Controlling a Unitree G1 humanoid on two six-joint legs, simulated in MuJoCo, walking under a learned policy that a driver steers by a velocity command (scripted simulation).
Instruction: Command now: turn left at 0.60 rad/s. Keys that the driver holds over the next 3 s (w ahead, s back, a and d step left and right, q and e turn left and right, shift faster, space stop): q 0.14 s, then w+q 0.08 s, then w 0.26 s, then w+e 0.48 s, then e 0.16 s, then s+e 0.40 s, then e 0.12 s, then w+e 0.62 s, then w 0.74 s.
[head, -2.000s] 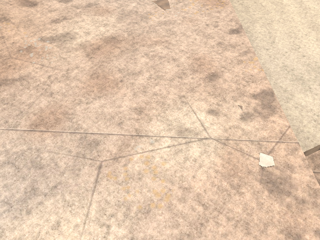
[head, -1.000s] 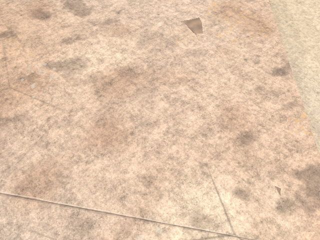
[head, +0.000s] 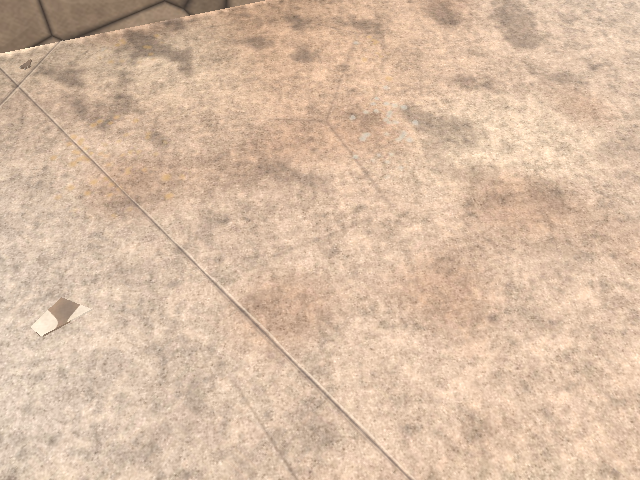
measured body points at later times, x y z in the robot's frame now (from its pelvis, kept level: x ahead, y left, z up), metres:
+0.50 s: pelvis +0.07 +0.02 -0.01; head +0.08 +0.02 +0.44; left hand +0.18 +0.33 -0.09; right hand +0.24 -0.23 -0.11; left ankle +0.01 +0.13 -0.74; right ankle +0.12 -0.08 -0.74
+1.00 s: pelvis +0.29 +0.09 -0.01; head +0.32 +0.10 +0.44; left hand +0.30 +0.38 -0.13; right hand +0.51 -0.15 -0.08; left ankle +0.34 +0.21 -0.74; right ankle +0.15 -0.06 -0.67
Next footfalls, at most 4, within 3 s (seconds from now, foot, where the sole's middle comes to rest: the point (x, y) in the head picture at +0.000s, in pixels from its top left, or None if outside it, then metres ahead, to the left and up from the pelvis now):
0.06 left None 0.05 0.13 -0.78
0.50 right None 0.16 -0.08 -0.78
0.92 left None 0.38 0.21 -0.78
1.34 right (369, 428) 0.55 -0.05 -0.78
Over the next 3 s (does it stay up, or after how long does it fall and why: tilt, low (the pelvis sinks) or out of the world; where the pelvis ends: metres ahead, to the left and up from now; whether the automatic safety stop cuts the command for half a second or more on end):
stays up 0.75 -0.30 0.00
